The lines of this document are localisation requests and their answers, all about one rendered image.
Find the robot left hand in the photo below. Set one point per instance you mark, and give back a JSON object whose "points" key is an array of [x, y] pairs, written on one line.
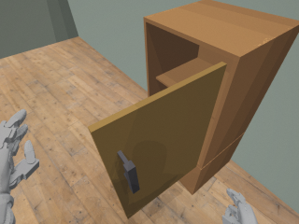
{"points": [[10, 135]]}

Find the robot right hand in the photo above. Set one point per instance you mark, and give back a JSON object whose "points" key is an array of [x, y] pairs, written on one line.
{"points": [[243, 214]]}

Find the handle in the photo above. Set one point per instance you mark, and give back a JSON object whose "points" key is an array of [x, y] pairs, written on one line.
{"points": [[130, 173]]}

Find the cupboard door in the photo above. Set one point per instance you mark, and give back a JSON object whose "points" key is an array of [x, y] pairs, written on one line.
{"points": [[162, 135]]}

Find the left robot forearm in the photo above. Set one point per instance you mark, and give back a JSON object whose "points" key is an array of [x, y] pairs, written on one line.
{"points": [[6, 214]]}

